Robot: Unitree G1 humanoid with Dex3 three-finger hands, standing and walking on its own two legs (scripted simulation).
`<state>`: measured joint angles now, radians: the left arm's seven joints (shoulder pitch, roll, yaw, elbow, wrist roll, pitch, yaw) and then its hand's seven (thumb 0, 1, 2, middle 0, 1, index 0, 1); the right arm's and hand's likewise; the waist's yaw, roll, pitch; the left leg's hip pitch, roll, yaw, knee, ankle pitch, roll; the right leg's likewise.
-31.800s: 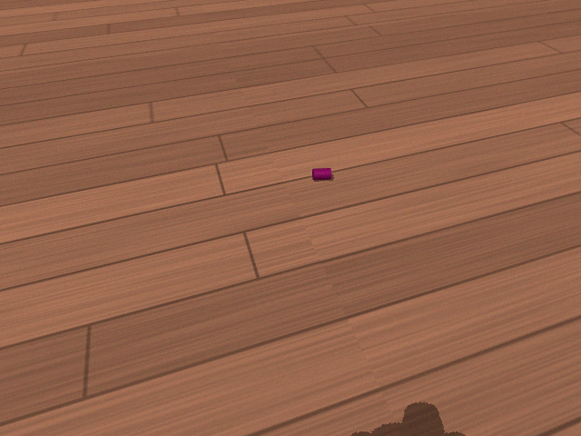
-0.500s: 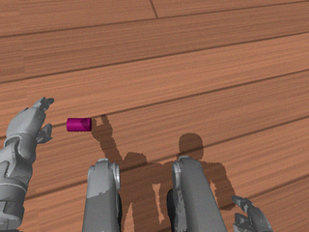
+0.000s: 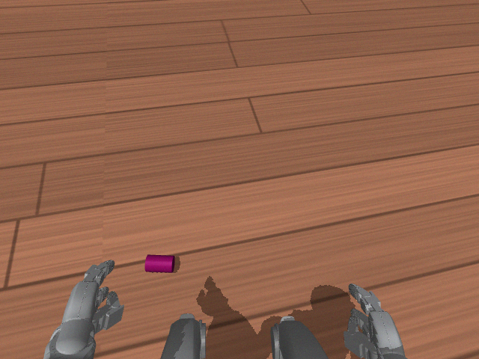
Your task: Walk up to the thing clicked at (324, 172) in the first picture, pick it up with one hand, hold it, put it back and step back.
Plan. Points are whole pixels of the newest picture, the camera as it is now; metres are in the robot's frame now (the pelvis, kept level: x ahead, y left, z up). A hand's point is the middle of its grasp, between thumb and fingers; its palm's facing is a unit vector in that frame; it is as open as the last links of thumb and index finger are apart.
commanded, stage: home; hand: left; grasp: from above
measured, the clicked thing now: (160, 263) +0.49 +0.25 -0.61
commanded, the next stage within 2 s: none
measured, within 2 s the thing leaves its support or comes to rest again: neither
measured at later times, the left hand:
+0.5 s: hand (110, 328) +0.20 +0.18 +0.03, palm faces +0.08 -0.98 -0.20, open 7.4 cm
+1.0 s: hand (113, 328) +0.20 +0.17 +0.03, palm faces +0.07 -0.98 -0.20, open 7.4 cm
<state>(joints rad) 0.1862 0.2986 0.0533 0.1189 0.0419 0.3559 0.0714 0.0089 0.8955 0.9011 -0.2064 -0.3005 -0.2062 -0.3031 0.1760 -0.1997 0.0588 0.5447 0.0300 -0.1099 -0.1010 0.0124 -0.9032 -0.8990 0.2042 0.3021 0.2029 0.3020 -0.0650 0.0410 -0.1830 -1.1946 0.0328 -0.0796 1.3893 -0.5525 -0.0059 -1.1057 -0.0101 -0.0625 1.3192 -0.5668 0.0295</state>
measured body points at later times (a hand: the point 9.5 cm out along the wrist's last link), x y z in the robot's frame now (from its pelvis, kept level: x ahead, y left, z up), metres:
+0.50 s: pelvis +0.04 -0.01 +0.08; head +0.05 +0.00 +0.53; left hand +0.19 +0.23 +0.05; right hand +0.22 -0.24 +0.02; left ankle +0.05 +0.12 -0.60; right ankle +0.04 -0.14 -0.60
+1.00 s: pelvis +0.04 -0.01 +0.08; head +0.05 -0.01 +0.53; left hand +0.19 +0.22 +0.05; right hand +0.20 -0.25 +0.01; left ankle +0.05 +0.12 -0.60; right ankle +0.04 -0.14 -0.60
